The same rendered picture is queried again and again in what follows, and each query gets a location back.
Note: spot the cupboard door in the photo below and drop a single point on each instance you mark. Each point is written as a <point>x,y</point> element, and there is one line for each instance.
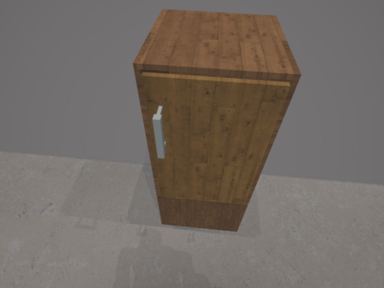
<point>216,131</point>

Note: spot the handle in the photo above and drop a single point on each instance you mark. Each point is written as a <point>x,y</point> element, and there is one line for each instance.
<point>159,134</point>

